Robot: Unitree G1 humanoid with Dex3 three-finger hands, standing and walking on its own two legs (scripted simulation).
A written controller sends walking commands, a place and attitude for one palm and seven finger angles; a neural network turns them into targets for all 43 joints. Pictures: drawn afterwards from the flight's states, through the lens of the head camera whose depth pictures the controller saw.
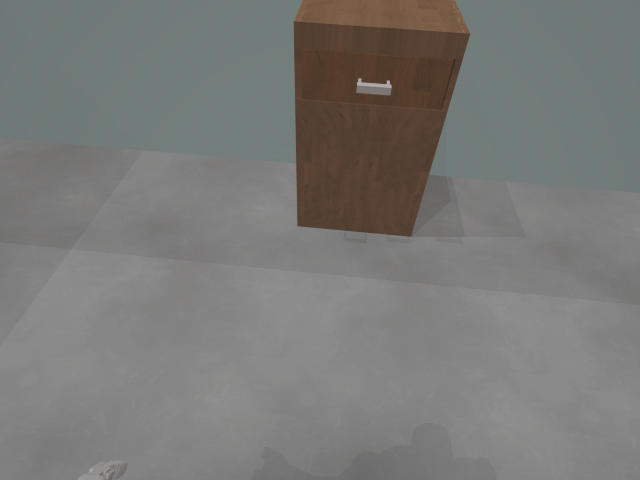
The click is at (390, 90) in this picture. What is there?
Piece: drawer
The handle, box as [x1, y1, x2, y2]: [356, 78, 391, 94]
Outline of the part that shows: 358,78 356,92 390,94 391,85 389,84 389,81 387,80 385,84 364,83 360,81 361,78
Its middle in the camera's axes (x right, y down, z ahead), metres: +0.17 -0.48 +1.22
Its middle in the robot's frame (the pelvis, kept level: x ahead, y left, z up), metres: +1.24 -0.10 -0.07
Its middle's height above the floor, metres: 0.69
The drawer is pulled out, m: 0.00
